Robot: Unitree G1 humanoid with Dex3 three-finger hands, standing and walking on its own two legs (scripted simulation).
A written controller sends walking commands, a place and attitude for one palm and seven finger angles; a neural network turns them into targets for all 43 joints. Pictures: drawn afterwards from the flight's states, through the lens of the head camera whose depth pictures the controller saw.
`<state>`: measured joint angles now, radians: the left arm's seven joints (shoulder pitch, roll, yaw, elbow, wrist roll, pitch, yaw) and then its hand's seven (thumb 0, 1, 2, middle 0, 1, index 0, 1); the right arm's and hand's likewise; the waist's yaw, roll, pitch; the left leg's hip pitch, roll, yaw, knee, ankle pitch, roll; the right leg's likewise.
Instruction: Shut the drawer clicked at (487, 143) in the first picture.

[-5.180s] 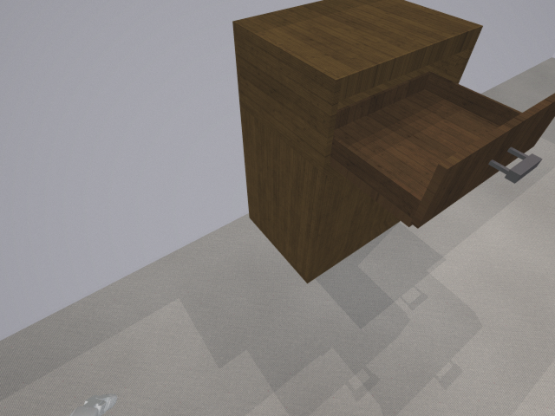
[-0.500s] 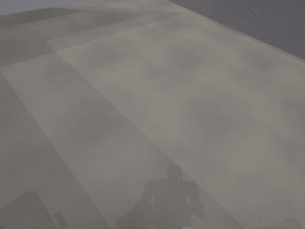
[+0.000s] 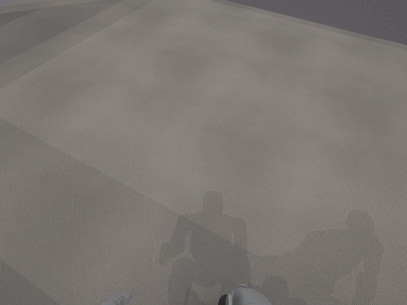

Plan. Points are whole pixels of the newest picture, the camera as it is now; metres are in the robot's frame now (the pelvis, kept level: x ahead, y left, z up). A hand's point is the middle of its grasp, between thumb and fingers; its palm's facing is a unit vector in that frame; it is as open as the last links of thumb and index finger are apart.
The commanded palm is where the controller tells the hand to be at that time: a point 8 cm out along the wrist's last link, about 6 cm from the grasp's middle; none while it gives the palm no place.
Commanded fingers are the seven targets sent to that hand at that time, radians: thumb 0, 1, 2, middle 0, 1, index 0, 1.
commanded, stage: walk around to get in front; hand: left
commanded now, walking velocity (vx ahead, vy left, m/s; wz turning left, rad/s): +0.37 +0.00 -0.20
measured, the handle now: out of the picture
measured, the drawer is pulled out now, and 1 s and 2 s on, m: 0.30 0.30 0.30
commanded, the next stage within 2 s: walk to a spot facing it in 0.48 s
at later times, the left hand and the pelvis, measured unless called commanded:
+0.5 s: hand (136, 293) +0.18 +0.15 -0.17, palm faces +0.10 -0.98 -0.17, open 7.3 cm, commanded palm none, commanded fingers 0.00 0.90 0.90 -0.20 -0.30 -0.20 -0.30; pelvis +0.23 -0.02 +0.00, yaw -1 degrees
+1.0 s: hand (135, 176) +0.48 +0.18 -0.15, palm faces +0.18 -0.96 -0.23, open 7.3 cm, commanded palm none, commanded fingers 0.00 0.90 0.90 -0.20 -0.30 -0.20 -0.30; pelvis +0.37 -0.02 +0.00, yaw +9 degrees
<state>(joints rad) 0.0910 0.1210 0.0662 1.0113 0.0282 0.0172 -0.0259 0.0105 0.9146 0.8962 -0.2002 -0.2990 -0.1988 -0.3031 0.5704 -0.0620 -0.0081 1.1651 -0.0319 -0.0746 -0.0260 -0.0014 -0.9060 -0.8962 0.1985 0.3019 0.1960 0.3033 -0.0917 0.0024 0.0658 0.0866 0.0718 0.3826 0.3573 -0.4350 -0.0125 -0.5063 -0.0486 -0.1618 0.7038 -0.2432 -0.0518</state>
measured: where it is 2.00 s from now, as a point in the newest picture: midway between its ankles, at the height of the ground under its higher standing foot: (206, 261)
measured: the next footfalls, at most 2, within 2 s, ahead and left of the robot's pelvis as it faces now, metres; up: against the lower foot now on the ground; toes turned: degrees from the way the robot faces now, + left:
right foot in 0.06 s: +0.15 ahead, -0.10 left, +0.00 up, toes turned -11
left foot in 0.58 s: +0.42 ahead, +0.10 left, +0.00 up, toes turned +9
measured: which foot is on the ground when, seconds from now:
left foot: down 0.00-0.04, up 0.06-0.56, down 0.58-1.00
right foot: up 0.00-0.04, down 0.06-0.58, up 0.60-1.00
